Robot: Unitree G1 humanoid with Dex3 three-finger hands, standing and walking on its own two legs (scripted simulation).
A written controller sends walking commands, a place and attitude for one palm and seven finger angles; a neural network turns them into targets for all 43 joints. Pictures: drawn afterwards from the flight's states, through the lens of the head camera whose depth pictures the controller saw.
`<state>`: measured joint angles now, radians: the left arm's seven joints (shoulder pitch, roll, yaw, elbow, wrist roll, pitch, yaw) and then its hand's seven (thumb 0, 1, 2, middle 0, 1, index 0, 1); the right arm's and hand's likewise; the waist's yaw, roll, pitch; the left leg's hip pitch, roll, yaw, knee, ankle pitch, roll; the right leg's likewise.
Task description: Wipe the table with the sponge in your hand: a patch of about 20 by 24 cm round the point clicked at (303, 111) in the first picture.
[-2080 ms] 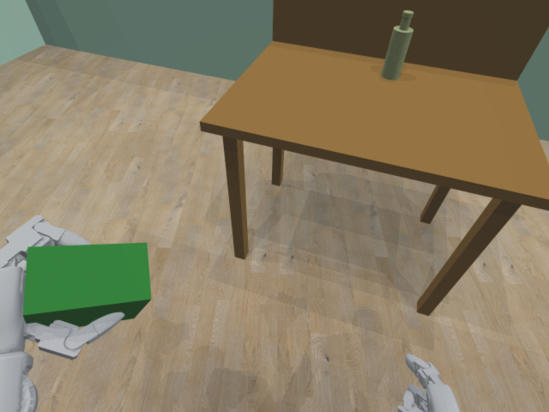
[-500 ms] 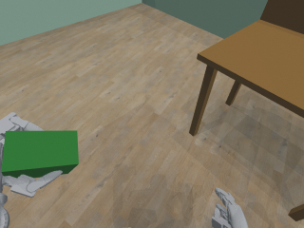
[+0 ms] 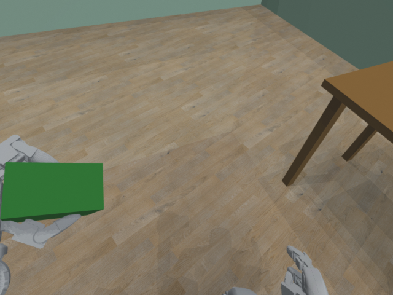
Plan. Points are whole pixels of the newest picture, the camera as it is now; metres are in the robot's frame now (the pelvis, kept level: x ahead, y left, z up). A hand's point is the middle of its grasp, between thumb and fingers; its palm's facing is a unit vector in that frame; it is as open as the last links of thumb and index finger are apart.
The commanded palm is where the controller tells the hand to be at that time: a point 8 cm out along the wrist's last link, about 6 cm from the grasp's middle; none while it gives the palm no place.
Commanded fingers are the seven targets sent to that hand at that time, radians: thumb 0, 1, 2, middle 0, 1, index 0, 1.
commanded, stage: walk around to get in front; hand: left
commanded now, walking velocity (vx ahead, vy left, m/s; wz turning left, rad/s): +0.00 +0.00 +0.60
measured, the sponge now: (67, 193) +0.23 +0.21 +0.16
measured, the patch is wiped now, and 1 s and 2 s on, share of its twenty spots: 0.00 0.00 0.00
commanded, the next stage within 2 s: none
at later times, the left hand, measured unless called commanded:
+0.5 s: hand out of the picture +0.08 +0.23 +0.18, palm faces +0.61 -0.67 -0.44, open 10.1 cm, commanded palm +0.01 +0.26 +0.18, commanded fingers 0.00 0.10 1.30 -1.20 -1.60 -1.20 -1.60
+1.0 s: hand out of the picture -0.02 +0.23 +0.17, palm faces +0.79 -0.43 -0.44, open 10.1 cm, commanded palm -0.10 +0.23 +0.18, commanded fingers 0.00 0.10 1.30 -1.20 -1.60 -1.20 -1.60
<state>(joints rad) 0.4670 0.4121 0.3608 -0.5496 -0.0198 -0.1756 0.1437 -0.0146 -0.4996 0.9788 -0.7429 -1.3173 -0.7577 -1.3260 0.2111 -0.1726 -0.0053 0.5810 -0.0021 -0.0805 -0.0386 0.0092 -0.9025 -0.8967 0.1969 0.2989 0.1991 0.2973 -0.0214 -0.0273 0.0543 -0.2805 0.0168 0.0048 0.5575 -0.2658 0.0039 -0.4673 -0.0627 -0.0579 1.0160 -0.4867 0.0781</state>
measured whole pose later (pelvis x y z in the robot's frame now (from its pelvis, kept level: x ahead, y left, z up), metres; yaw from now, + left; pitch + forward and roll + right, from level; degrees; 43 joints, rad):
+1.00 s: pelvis -0.07 -0.09 +0.00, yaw +35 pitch -1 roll +1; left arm 0.40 0.33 0.31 -0.45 -0.02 -0.16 0.12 -0.02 -0.50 0.99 -0.74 -1.32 -0.76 -1.33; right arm 0.20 -0.18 0.03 0.67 -0.02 -0.08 -0.04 0.01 -0.90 -0.90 0.20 0.30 0.21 0.30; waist 0.03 0.06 0.04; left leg -0.49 0.01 -0.06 1.08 -0.43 -0.01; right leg -0.27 -0.06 -0.16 0.61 -0.32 -0.03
